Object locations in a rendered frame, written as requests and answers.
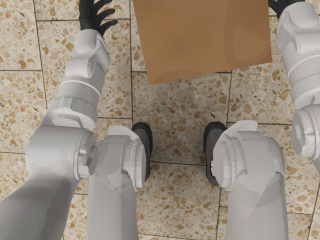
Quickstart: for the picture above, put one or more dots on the carton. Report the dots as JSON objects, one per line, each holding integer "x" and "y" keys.
{"x": 188, "y": 38}

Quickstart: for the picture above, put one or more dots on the right robot forearm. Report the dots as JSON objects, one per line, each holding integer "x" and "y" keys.
{"x": 298, "y": 38}

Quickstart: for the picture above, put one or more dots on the right robot hand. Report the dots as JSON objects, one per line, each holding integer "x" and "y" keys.
{"x": 279, "y": 5}

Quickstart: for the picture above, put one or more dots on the robot right upper arm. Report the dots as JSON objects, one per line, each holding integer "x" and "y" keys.
{"x": 305, "y": 133}

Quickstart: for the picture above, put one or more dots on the robot right foot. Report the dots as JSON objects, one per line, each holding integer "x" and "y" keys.
{"x": 211, "y": 135}

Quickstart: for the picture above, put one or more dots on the left robot hand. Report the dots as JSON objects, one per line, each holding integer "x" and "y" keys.
{"x": 89, "y": 19}

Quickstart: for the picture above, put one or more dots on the left robot forearm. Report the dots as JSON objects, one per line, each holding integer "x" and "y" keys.
{"x": 80, "y": 90}

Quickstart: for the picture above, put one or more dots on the robot left thigh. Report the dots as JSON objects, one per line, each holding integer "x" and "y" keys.
{"x": 112, "y": 191}

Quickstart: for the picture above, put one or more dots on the robot left upper arm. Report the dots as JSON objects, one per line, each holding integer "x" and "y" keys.
{"x": 58, "y": 158}

